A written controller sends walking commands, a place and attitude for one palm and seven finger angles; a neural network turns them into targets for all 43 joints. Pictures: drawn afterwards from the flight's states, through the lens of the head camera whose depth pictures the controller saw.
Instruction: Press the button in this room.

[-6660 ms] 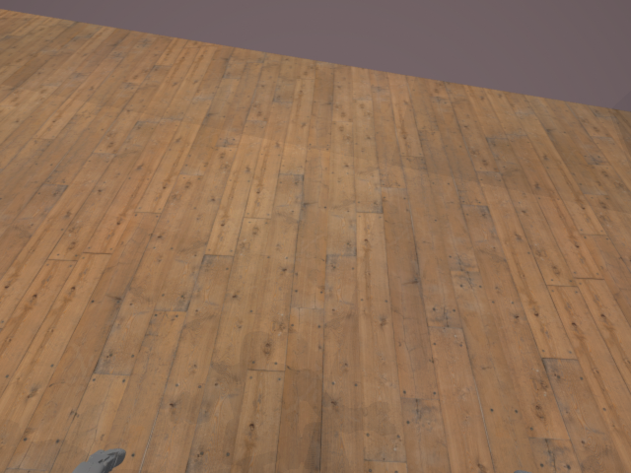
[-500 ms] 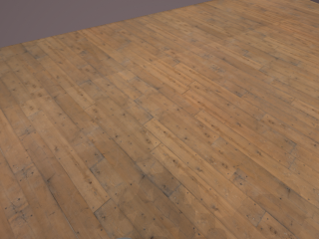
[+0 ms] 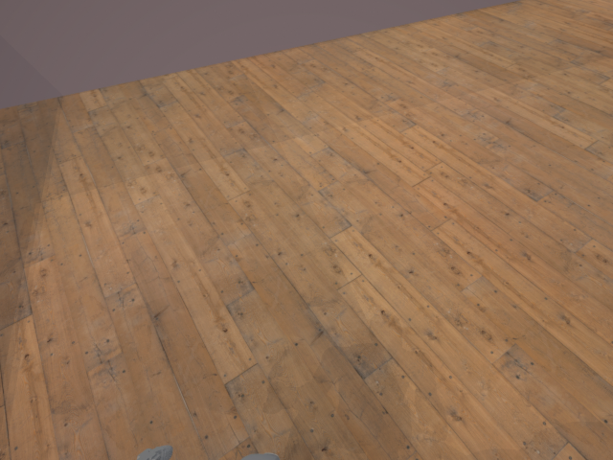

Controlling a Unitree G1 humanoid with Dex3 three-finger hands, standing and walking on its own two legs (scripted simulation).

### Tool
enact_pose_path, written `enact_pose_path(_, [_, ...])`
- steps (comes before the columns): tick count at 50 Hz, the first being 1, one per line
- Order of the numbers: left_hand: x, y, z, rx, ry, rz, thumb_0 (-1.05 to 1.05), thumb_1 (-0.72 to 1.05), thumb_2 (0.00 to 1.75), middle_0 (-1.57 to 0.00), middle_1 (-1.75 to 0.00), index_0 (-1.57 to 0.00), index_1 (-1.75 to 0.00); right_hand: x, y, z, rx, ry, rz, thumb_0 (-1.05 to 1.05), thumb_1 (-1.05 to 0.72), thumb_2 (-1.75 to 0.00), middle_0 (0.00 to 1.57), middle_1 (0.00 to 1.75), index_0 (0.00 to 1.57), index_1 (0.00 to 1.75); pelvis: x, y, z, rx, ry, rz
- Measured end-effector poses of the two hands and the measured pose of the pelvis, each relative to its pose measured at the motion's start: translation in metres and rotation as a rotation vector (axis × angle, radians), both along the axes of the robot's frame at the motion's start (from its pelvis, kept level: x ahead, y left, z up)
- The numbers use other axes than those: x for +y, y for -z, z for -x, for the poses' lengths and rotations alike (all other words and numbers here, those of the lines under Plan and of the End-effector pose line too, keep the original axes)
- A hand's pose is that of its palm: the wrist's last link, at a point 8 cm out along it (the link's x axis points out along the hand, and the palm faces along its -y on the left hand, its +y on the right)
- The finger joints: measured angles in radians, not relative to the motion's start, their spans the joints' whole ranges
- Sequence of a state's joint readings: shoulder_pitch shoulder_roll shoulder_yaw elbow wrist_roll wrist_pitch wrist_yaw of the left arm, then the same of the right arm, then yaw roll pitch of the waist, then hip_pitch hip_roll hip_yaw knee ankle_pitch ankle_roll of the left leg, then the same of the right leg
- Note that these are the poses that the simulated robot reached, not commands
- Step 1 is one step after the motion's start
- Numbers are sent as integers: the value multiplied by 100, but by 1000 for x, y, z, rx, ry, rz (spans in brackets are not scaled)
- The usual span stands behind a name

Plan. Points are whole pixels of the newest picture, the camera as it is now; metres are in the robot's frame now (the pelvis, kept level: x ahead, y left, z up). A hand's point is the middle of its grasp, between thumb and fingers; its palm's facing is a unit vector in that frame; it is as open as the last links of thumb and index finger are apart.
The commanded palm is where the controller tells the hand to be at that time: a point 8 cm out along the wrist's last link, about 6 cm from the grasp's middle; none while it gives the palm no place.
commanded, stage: turn or walk to find it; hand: left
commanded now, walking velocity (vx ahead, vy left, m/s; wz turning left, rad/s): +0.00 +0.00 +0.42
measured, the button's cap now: out of the picture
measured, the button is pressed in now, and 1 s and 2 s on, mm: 0 0 0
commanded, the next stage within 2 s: none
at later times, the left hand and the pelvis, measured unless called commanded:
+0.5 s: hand out of the picture -0.05 +0.25 -0.18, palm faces +0.28 -0.93 -0.24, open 7.3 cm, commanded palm none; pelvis -0.03 +0.04 +0.00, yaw +13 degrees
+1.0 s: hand out of the picture -0.03 +0.20 -0.13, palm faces +0.44 -0.86 -0.28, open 7.3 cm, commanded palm none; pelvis -0.04 -0.02 +0.01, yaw +26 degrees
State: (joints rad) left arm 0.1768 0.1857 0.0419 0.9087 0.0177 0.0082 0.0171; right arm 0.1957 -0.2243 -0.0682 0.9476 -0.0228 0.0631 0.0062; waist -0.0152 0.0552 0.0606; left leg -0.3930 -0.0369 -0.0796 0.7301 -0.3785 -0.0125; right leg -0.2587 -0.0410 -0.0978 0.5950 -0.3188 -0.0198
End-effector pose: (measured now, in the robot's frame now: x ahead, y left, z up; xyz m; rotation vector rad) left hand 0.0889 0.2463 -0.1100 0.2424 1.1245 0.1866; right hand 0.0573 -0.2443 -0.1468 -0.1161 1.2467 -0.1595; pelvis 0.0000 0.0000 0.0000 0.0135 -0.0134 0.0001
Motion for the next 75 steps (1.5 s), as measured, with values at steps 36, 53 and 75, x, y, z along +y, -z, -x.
enact_pose_path(36, [54, 8, 126, 61, -348, 40, 0, 91, 90, -20, -30, -20, -30, 70, -27, -46, -34, -351, 34, 0, -90, -90, 20, 30, 20, 30, 28, -11, 33, 4, -309, 19])
enact_pose_path(53, [-21, -6, 173, 23, -485, 24, 0, 91, 90, -21, -30, -21, -30, 7, -8, -42, 90, -455, 41, 1, -91, -90, 20, 30, 20, 30, -19, -10, 42, -12, -490, -25])
enact_pose_path(75, [-9, 20, 317, 145, -750, 100, 0, 91, 90, -20, -30, -20, -30, 117, -37, -66, -88, -741, 50, 0, -91, -90, 20, 30, 20, 30, 6, -11, 91, -13, -659, 23])
